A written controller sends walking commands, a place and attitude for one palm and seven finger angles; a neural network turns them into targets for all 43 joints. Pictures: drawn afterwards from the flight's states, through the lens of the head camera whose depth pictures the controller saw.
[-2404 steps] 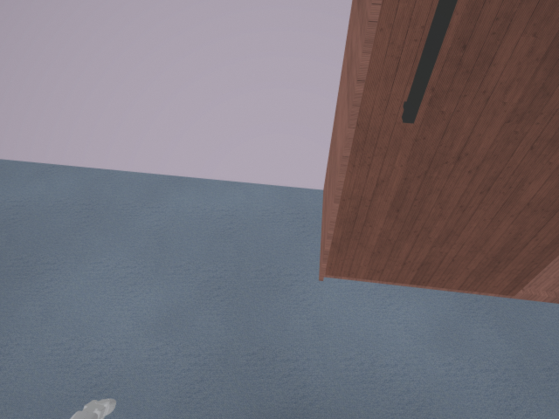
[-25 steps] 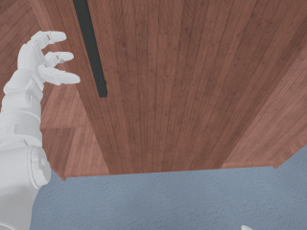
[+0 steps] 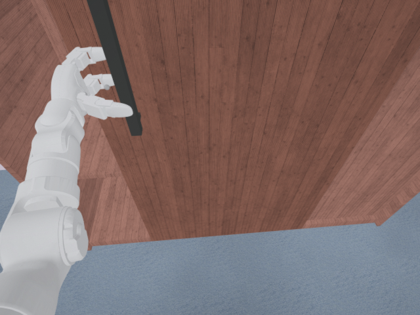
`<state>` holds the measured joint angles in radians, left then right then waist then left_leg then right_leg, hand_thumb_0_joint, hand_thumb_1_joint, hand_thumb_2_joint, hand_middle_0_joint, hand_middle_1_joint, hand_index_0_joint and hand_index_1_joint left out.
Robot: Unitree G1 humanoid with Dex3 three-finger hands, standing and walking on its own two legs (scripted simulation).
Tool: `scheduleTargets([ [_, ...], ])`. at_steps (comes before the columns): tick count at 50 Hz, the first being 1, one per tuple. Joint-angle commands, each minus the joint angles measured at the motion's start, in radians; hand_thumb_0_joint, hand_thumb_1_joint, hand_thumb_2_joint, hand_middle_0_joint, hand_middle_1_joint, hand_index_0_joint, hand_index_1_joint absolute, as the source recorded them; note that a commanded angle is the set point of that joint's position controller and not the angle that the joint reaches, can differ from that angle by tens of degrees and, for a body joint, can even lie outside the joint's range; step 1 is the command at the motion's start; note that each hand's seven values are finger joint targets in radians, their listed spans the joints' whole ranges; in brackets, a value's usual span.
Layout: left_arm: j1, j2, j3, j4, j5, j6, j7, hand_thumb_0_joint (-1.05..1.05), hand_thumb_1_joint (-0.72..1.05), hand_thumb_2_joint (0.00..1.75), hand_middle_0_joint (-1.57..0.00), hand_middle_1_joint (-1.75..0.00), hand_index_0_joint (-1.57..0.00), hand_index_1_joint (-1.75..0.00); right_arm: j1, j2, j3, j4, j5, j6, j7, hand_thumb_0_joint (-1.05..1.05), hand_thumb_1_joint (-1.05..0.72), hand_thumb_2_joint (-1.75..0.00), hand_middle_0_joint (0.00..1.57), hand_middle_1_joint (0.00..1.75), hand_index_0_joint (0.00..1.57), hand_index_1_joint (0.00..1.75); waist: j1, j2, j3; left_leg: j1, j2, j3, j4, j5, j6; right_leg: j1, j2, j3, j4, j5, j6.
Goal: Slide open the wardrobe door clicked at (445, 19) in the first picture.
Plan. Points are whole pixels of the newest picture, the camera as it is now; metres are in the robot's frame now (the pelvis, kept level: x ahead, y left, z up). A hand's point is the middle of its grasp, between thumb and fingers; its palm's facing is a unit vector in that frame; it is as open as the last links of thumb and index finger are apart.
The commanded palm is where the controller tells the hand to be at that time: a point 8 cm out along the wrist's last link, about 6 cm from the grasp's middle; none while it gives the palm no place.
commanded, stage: feel for the door with the fingertips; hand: left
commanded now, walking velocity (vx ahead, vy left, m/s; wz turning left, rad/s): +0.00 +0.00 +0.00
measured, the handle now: (122, 73) +0.53 +0.17 +0.19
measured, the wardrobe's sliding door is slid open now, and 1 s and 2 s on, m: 0.30 0.30 0.30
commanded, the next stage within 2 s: slide the fingers in behind the handle in 0.46 s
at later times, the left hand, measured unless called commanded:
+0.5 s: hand (101, 82) +0.49 +0.20 +0.20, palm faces +0.08 -1.00 +0.01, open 13.8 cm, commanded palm +0.47 +0.25 +0.20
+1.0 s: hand (106, 87) +0.48 +0.19 +0.20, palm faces +0.07 -1.00 +0.03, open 13.9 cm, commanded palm +0.45 +0.24 +0.20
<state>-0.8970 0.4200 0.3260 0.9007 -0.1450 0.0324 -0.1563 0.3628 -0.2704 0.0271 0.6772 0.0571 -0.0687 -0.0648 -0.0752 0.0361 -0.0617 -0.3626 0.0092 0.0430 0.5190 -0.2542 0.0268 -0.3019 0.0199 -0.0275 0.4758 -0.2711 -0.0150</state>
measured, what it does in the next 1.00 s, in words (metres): stands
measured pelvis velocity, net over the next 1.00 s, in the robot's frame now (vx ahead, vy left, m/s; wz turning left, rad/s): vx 0.00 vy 0.00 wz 0.00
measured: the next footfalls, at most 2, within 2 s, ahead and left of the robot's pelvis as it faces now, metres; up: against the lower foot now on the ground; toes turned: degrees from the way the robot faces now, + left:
none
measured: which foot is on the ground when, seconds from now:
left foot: down 0.00-1.00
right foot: down 0.00-1.00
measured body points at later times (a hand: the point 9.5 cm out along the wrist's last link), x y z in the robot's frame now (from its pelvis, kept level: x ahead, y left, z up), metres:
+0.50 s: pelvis +0.00 -0.01 +0.00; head +0.04 -0.01 +0.45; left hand +0.48 +0.25 +0.21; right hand +0.04 -0.29 -0.12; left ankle +0.00 +0.10 -0.74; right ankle -0.02 -0.11 -0.74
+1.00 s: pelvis +0.00 +0.00 +0.00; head +0.02 +0.00 +0.45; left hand +0.47 +0.24 +0.20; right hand +0.05 -0.26 -0.12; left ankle +0.00 +0.10 -0.74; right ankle -0.02 -0.11 -0.74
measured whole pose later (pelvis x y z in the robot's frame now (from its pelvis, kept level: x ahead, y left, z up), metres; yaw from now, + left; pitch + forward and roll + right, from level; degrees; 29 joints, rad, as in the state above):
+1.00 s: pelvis +0.00 +0.00 +0.00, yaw +0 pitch +6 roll -1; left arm -0.94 0.45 0.34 1.00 -0.13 0.01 -0.17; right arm 0.38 -0.27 0.03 0.68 0.06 -0.06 -0.07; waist -0.09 0.04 -0.07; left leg -0.39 0.01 0.04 0.54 -0.26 0.03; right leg -0.32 0.02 -0.03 0.49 -0.27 -0.01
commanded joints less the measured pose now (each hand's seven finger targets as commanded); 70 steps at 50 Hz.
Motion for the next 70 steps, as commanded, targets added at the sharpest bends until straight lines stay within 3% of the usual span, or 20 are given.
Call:
scheduleTargets([
  [1, -0.512, 0.293, 0.055, -0.210, -0.002, -0.062, 0.013, 0.00, -0.50, 0.30, -0.30, -1.20, -0.30, -1.20, 0.023, -0.154, -0.054, -0.105, 0.001, -0.029, -0.016, 0.00, -0.90, -0.90, 0.20, 0.30, 0.20, 0.30, 0.013, -0.017, -0.323, 0.250, 0.012, -0.057, -0.020, 0.325, 0.018, 0.051, 0.003, 0.003, -0.038, 0.347, -0.008],
  [4, -0.532, 0.336, 0.074, -0.155, 0.023, -0.040, 0.015, 0.00, -0.50, 0.30, -0.30, -1.20, -0.30, -1.20, 0.022, -0.153, -0.050, -0.104, 0.002, -0.019, -0.023, 0.00, -0.90, -0.90, 0.20, 0.30, 0.20, 0.30, 0.015, -0.021, -0.298, 0.208, 0.007, -0.051, -0.031, 0.284, 0.021, 0.060, -0.003, 0.010, -0.042, 0.343, -0.006],
  [5, -0.570, 0.307, 0.038, -0.150, 0.026, -0.040, 0.011, 0.00, -0.50, 0.30, -0.30, -1.20, -0.30, -1.20, 0.019, -0.150, -0.048, -0.103, 0.003, -0.018, -0.024, 0.00, -0.90, -0.90, 0.20, 0.30, 0.20, 0.30, -0.003, -0.012, -0.272, 0.204, 0.007, -0.046, -0.032, 0.262, 0.022, 0.043, -0.004, 0.012, -0.050, 0.331, -0.004],
  [12, -0.615, 0.321, 0.032, -0.069, 0.011, -0.098, -0.030, 0.00, -0.50, 0.30, -0.30, -1.20, -0.30, -1.20, 0.047, -0.158, -0.051, -0.082, 0.002, -0.020, -0.033, 0.00, -0.90, -0.90, 0.20, 0.30, 0.20, 0.30, -0.026, -0.032, -0.304, 0.202, 0.002, -0.045, -0.013, 0.249, 0.026, 0.044, -0.007, 0.023, -0.044, 0.351, 0.001],
  [14, -0.645, 0.291, -0.003, -0.030, 0.012, -0.095, -0.047, 0.00, -0.50, 0.30, -0.30, -1.20, -0.30, -1.20, 0.055, -0.160, -0.051, -0.071, 0.003, -0.021, -0.034, 0.00, -0.90, -0.90, 0.20, 0.30, 0.20, 0.30, -0.044, -0.002, -0.283, 0.206, 0.001, -0.047, -0.008, 0.232, 0.025, 0.003, -0.009, 0.024, -0.049, 0.328, 0.002],
  [18, -0.691, 0.328, 0.015, -0.012, 0.003, -0.097, -0.062, 0.00, -0.50, 0.30, -0.30, -1.20, -0.30, -1.20, 0.070, -0.170, -0.054, -0.065, 0.001, -0.021, -0.035, 0.00, -0.90, -0.90, 0.20, 0.30, 0.20, 0.30, -0.048, 0.012, -0.311, 0.203, -0.001, -0.055, -0.001, 0.233, 0.026, -0.001, -0.009, 0.027, -0.046, 0.324, 0.003],
  [28, -0.753, 0.379, 0.040, 0.037, 0.022, -0.131, -0.035, 0.00, -0.50, 0.30, -0.30, -1.20, -0.30, -1.20, 0.115, -0.183, -0.059, -0.042, -0.009, -0.023, -0.027, 0.00, -0.90, -0.90, 0.20, 0.30, 0.20, 0.30, -0.068, -0.009, -0.329, 0.171, 0.002, -0.067, 0.010, 0.216, 0.027, -0.024, -0.004, 0.024, -0.038, 0.291, 0.009],
  [33, -0.717, 0.351, 0.034, -0.009, 0.018, -0.151, -0.050, 0.00, -0.50, 0.30, -0.30, -1.20, -0.30, -1.20, 0.119, -0.174, -0.059, -0.053, -0.013, -0.025, -0.020, 0.00, -0.90, -0.90, 0.20, 0.30, 0.20, 0.30, -0.043, 0.077, -0.396, 0.243, 0.003, -0.074, 0.022, 0.299, 0.017, -0.026, 0.002, 0.014, -0.019, 0.329, -0.003],
  [36, -0.657, 0.311, 0.021, -0.024, -0.002, -0.159, -0.052, 0.00, -0.50, 0.30, -0.30, -1.20, -0.30, -1.20, 0.114, -0.169, -0.059, -0.062, -0.011, -0.027, -0.018, 0.00, -0.90, -0.90, 0.20, 0.30, 0.20, 0.30, -0.038, 0.054, -0.366, 0.248, 0.008, -0.074, 0.022, 0.306, 0.017, -0.031, 0.007, 0.002, -0.024, 0.313, -0.006],
  [40, -0.609, 0.332, 0.054, -0.091, -0.008, -0.147, -0.045, 0.00, -0.50, 0.30, -0.30, -1.20, -0.30, -1.20, 0.090, -0.173, -0.060, -0.078, -0.006, -0.029, -0.016, 0.00, -0.90, -0.90, 0.20, 0.30, 0.20, 0.30, -0.013, 0.023, -0.373, 0.256, 0.016, -0.076, 0.005, 0.308, 0.015, -0.014, 0.011, 0.001, -0.021, 0.312, -0.007],
  [45, -0.558, 0.276, 0.018, -0.091, 0.000, -0.092, -0.021, 0.00, -0.50, 0.30, -0.30, -1.20, -0.30, -1.20, 0.061, -0.162, -0.056, -0.095, 0.001, -0.025, -0.017, 0.00, -0.90, -0.90, 0.20, 0.30, 0.20, 0.30, -0.011, -0.010, -0.274, 0.198, 0.016, -0.063, -0.017, 0.244, 0.019, -0.018, 0.007, -0.002, -0.035, 0.272, -0.004],
  [47, -0.543, 0.314, 0.058, -0.144, 0.001, -0.089, -0.006, 0.00, -0.50, 0.30, -0.30, -1.20, -0.30, -1.20, 0.053, -0.163, -0.057, -0.104, 0.000, -0.028, -0.016, 0.00, -0.90, -0.90, 0.20, 0.30, 0.20, 0.30, 0.009, 0.004, -0.317, 0.224, 0.014, -0.063, -0.014, 0.269, 0.020, 0.005, 0.008, 0.003, -0.033, 0.290, -0.007],
  [49, -0.589, 0.333, 0.073, -0.161, 0.003, -0.091, 0.006, 0.00, -0.50, 0.30, -0.30, -1.20, -0.30, -1.20, 0.054, -0.159, -0.055, -0.099, -0.002, -0.028, -0.020, 0.00, -0.90, -0.90, 0.20, 0.30, 0.20, 0.30, 0.000, -0.016, -0.325, 0.220, 0.013, -0.063, -0.014, 0.267, 0.020, 0.020, 0.007, 0.006, -0.035, 0.300, -0.005],
  [51, -0.597, 0.289, 0.035, -0.171, 0.001, -0.099, 0.010, 0.00, -0.50, 0.30, -0.30, -1.20, -0.30, -1.20, 0.050, -0.156, -0.053, -0.100, -0.002, -0.030, -0.021, 0.00, -0.90, -0.90, 0.20, 0.30, 0.20, 0.30, -0.013, -0.020, -0.311, 0.230, 0.015, -0.062, -0.012, 0.264, 0.022, 0.010, 0.006, 0.003, -0.037, 0.290, -0.005],
  [54, -0.653, 0.226, -0.023, -0.198, 0.010, -0.107, 0.010, 0.00, -0.50, 0.30, -0.30, -1.20, -0.30, -1.20, 0.039, -0.150, -0.053, -0.087, 0.000, -0.040, -0.019, 0.00, -0.90, -0.90, 0.20, 0.30, 0.20, 0.30, -0.027, 0.060, -0.316, 0.291, 0.020, -0.078, -0.010, 0.275, 0.010, -0.051, 0.006, 0.001, -0.037, 0.263, -0.008],
  [56, -0.628, 0.194, -0.042, -0.181, -0.003, -0.099, 0.007, 0.00, -0.50, 0.30, -0.30, -1.20, -0.30, -1.20, 0.042, -0.152, -0.054, -0.086, -0.001, -0.044, -0.020, 0.00, -0.90, -0.90, 0.20, 0.30, 0.20, 0.30, -0.030, 0.040, -0.323, 0.301, 0.020, -0.080, -0.005, 0.281, 0.012, -0.050, 0.006, -0.001, -0.040, 0.259, -0.009],
  [57, -0.617, 0.236, -0.002, -0.166, -0.004, -0.092, 0.007, 0.00, -0.50, 0.30, -0.30, -1.20, -0.30, -1.20, 0.040, -0.156, -0.056, -0.079, 0.000, -0.043, -0.021, 0.00, -0.90, -0.90, 0.20, 0.30, 0.20, 0.30, -0.019, 0.040, -0.342, 0.300, 0.019, -0.079, -0.006, 0.279, 0.010, -0.042, 0.006, 0.002, -0.039, 0.268, -0.009],
  [60, -0.616, 0.187, -0.035, -0.142, -0.015, -0.067, -0.001, 0.00, -0.50, 0.30, -0.30, -1.20, -0.30, -1.20, 0.032, -0.151, -0.052, -0.079, 0.003, -0.043, -0.020, 0.00, -0.90, -0.90, 0.20, 0.30, 0.20, 0.30, -0.020, 0.019, -0.327, 0.285, 0.016, -0.078, -0.007, 0.287, 0.009, -0.033, 0.004, -0.003, -0.036, 0.284, -0.010],
  [66, -0.567, 0.215, 0.003, -0.128, -0.007, -0.060, 0.031, 0.00, -0.50, 0.30, -0.30, -1.20, -0.30, -1.20, 0.032, -0.149, -0.051, -0.088, -0.004, -0.031, -0.015, 0.00, -0.90, -0.90, 0.20, 0.30, 0.20, 0.30, -0.004, -0.044, -0.304, 0.224, 0.008, -0.067, -0.007, 0.298, 0.018, 0.018, 0.001, -0.002, -0.035, 0.323, -0.008],
  [70, -0.597, 0.204, -0.010, -0.215, 0.006, -0.083, 0.045, 0.00, -0.50, 0.30, -0.30, -1.20, -0.30, -1.20, 0.017, -0.143, -0.054, -0.097, -0.004, -0.034, -0.009, 0.00, -0.90, -0.90, 0.20, 0.30, 0.20, 0.30, 0.001, 0.016, -0.353, 0.269, 0.009, -0.064, -0.007, 0.325, 0.014, 0.020, 0.002, 0.005, -0.028, 0.342, -0.009],
])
